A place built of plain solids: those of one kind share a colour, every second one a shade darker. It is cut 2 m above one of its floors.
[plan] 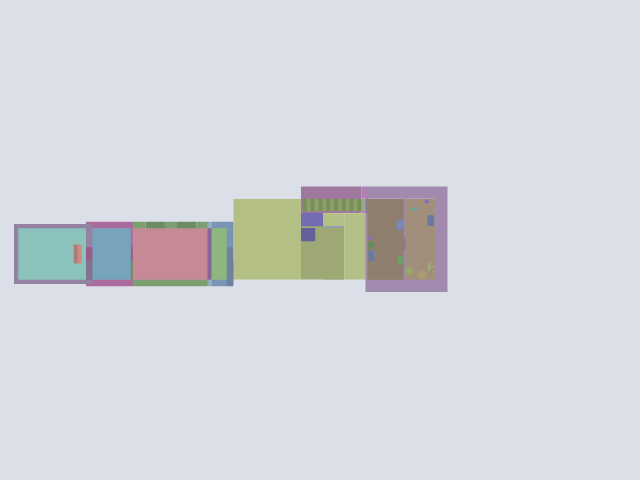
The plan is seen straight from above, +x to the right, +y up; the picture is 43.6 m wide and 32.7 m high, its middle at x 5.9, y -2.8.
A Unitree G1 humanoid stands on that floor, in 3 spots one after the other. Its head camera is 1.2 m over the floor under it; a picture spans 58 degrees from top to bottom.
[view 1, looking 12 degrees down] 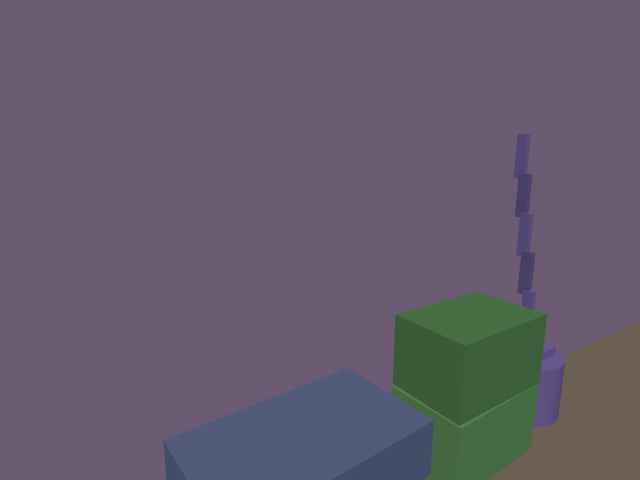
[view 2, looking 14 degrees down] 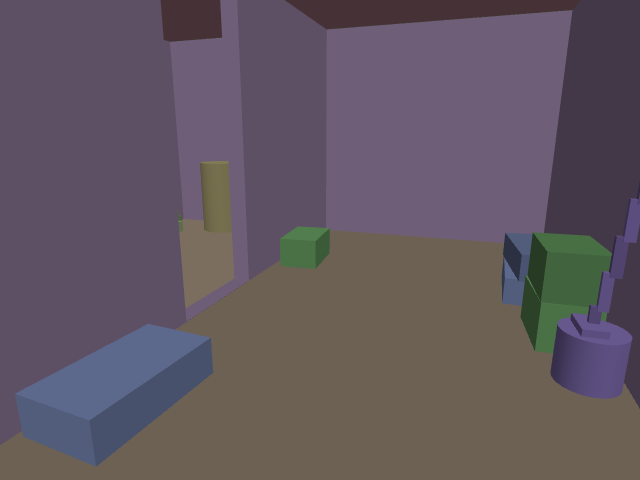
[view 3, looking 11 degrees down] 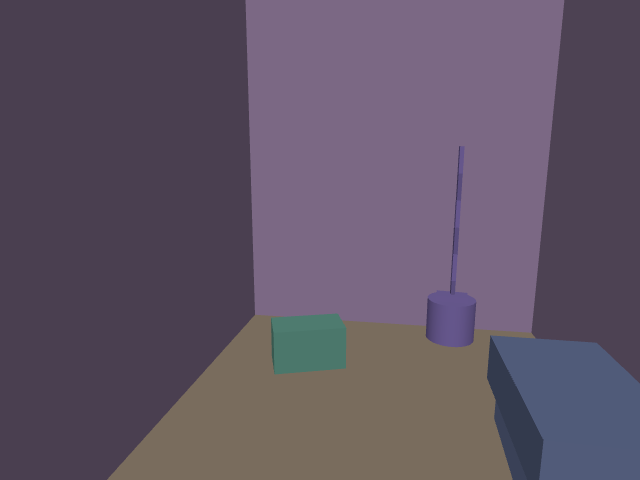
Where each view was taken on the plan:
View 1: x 10.38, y -4.45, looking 148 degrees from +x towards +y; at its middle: wall_cellar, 1.49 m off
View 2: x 9.94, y -0.41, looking -71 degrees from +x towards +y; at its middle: crate_stack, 3.99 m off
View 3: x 12.79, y -3.03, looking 100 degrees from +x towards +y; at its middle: wall_cellar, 3.13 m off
